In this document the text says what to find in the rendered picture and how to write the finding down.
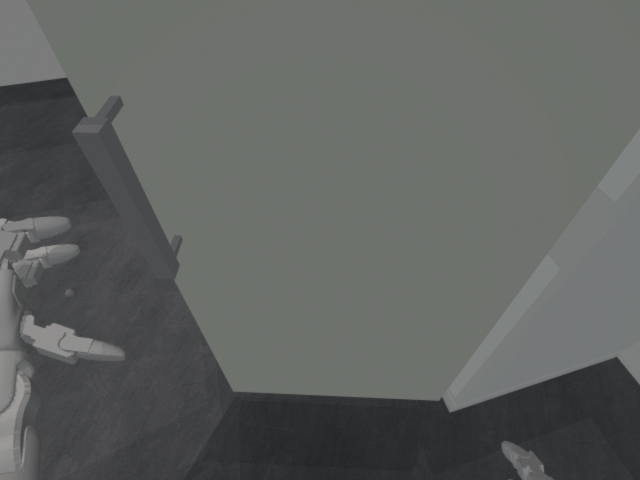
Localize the left robot forearm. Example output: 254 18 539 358
0 348 41 480

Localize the robot left hand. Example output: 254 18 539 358
0 216 125 364

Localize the robot right hand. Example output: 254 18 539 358
501 441 554 480

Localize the handle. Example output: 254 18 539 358
72 96 183 279

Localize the fridge door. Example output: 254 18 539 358
26 0 640 401

